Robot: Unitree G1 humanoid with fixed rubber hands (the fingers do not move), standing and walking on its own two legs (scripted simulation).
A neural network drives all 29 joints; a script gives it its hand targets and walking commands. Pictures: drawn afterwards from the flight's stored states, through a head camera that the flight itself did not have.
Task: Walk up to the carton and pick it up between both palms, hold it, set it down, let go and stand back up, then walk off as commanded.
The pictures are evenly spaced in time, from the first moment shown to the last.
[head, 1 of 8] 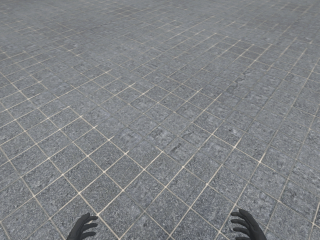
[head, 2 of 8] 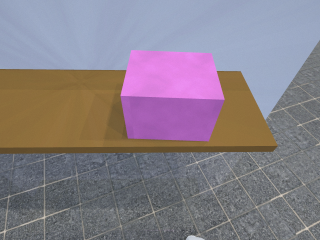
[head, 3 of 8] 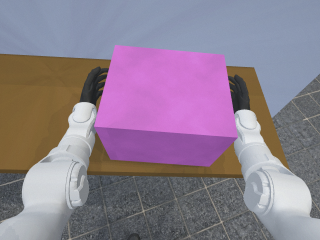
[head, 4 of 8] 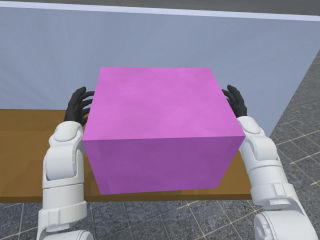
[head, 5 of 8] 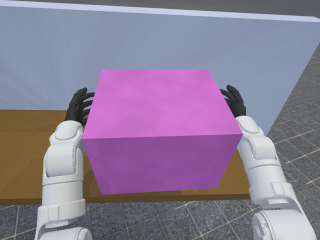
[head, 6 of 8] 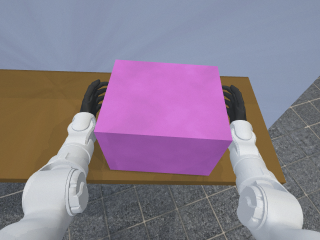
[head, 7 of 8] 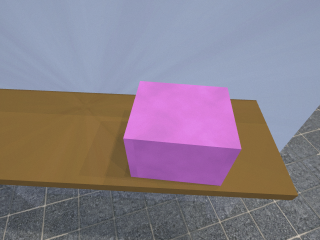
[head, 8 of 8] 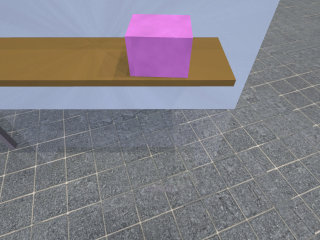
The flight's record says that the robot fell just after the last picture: no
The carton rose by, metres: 0.17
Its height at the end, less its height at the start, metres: +0.00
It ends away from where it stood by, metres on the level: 0.01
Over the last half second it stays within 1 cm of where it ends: yes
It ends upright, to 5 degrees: yes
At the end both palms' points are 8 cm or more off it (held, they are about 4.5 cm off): yes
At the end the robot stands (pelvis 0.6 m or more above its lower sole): yes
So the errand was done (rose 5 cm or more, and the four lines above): yes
